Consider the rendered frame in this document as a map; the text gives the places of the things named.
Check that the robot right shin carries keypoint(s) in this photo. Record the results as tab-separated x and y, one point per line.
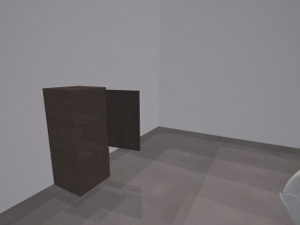
293	211

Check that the robot right thigh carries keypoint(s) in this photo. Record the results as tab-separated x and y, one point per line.
291	192

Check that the cupboard door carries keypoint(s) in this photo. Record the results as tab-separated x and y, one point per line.
123	119

